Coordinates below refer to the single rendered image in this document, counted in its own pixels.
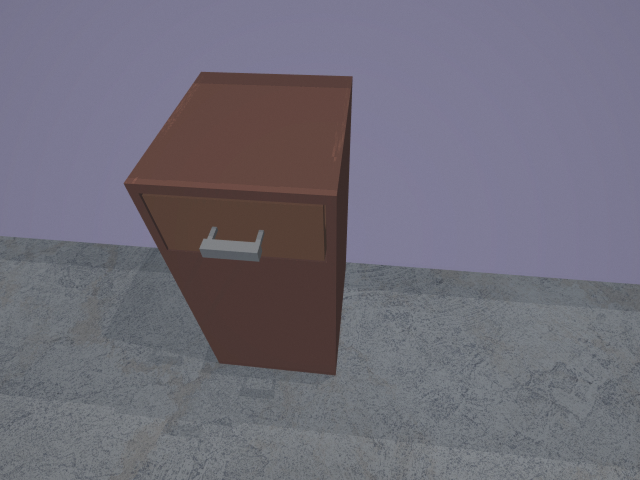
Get handle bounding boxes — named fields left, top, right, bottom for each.
left=199, top=227, right=265, bottom=262

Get drawer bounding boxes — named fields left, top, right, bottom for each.
left=142, top=194, right=327, bottom=261

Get cabinet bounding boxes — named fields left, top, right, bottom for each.
left=124, top=72, right=353, bottom=375

